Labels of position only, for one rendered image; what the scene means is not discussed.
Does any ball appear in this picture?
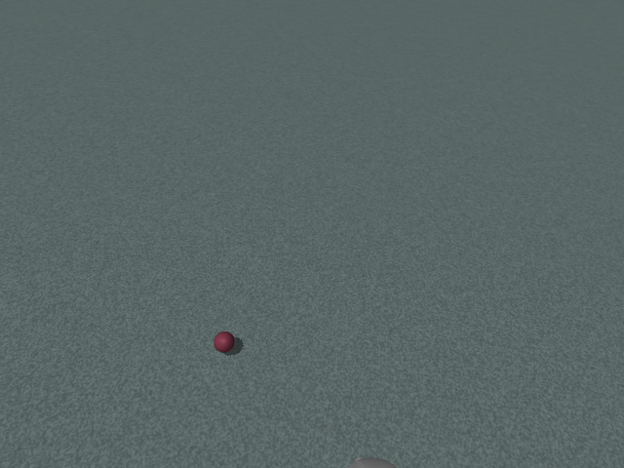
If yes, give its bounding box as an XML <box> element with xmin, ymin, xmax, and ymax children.
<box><xmin>214</xmin><ymin>331</ymin><xmax>235</xmax><ymax>353</ymax></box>

